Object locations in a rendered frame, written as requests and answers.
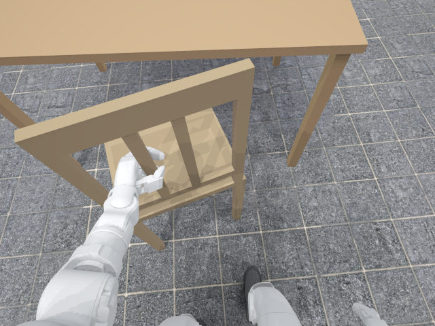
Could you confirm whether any left robot upper arm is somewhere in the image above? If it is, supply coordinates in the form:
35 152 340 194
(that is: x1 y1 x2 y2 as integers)
17 269 118 326

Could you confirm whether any robot left forearm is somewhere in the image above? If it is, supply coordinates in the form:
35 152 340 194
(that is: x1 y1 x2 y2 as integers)
36 185 139 320

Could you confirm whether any robot right thigh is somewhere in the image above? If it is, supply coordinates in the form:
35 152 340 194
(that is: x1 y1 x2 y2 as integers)
248 287 302 326

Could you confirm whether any robot right hand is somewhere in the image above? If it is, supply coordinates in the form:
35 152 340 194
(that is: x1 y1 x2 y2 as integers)
353 303 387 326

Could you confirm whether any table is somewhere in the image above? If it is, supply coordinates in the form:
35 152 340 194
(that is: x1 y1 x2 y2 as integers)
0 0 368 167

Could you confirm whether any robot left hand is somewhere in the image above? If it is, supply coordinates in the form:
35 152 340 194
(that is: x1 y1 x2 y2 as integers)
114 147 165 195

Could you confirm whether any robot right foot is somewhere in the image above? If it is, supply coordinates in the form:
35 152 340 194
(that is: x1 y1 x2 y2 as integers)
243 267 262 324

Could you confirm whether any chair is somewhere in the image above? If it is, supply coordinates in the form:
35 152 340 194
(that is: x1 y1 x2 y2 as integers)
14 58 255 251

